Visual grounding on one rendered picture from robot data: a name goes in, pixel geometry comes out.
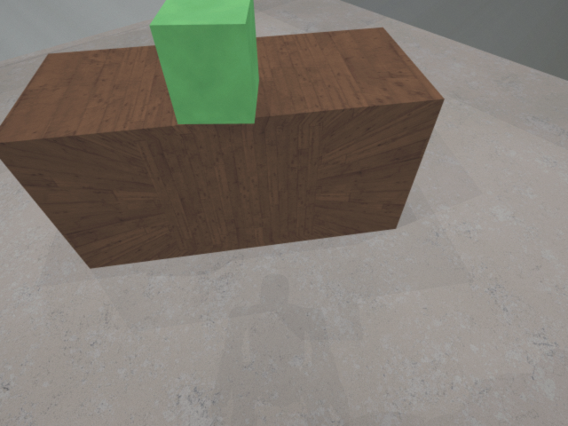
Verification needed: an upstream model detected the pedestal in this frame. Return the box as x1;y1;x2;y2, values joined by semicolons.
0;28;445;269

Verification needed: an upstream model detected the carton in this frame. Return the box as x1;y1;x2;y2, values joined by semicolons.
149;0;259;124

